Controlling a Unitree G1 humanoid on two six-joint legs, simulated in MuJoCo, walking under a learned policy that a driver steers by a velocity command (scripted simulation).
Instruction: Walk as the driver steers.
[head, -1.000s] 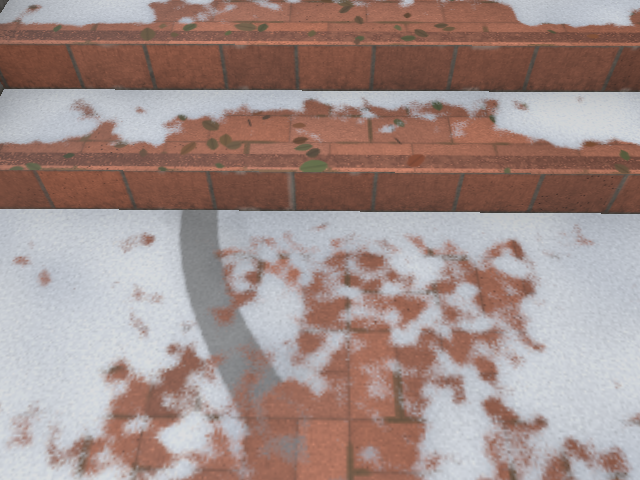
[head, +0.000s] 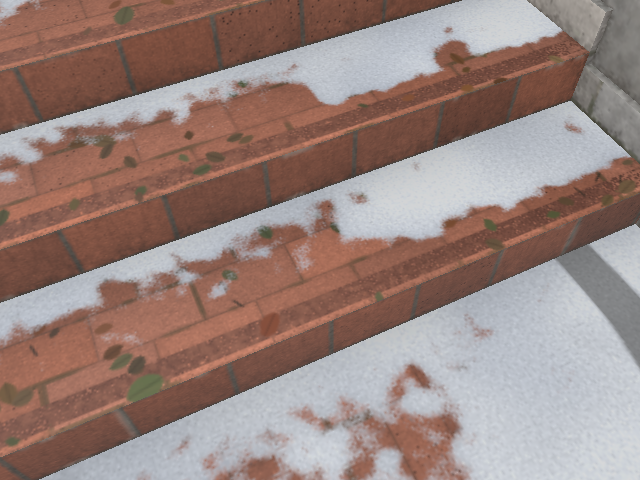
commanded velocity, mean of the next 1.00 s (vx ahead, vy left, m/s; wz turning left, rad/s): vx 0.50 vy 0.00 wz -0.45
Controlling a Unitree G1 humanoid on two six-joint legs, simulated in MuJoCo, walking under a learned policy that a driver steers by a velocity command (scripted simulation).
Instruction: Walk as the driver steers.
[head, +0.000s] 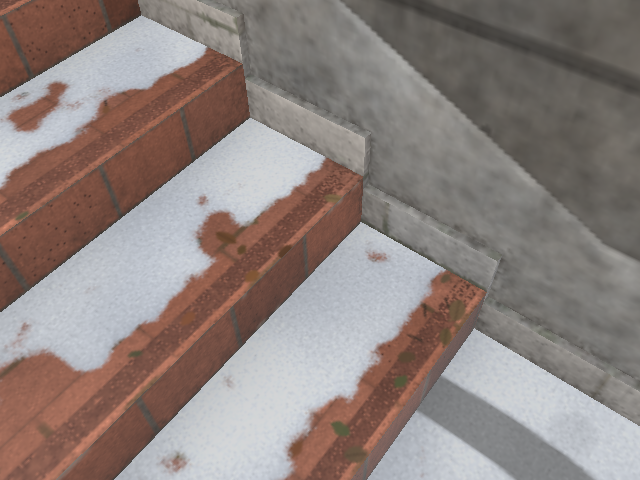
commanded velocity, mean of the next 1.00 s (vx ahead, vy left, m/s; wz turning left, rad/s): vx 0.50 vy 0.00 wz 0.46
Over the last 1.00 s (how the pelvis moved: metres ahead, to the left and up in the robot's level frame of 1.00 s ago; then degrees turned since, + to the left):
0.48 -0.12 0.01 -27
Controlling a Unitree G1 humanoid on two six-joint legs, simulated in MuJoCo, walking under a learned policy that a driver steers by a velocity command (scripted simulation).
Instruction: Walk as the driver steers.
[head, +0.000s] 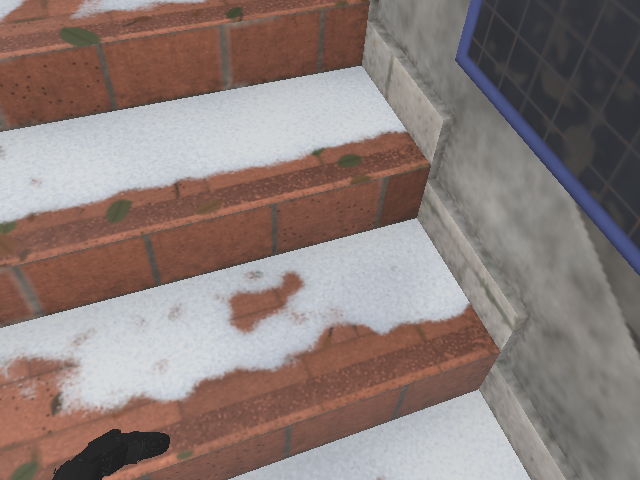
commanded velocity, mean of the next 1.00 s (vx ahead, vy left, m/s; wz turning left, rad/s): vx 0.44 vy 0.00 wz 0.60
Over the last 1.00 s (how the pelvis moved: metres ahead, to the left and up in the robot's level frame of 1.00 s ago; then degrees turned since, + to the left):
0.54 0.15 0.15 32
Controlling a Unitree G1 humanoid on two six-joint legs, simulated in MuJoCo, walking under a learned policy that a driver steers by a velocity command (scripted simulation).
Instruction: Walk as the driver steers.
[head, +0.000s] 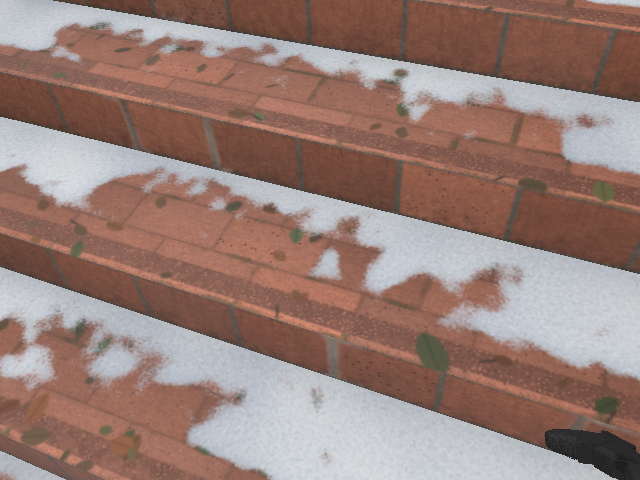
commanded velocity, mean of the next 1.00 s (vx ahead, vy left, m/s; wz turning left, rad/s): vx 0.36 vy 0.00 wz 0.14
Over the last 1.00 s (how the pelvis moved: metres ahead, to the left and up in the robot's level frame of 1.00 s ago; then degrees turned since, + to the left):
0.51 0.12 0.29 37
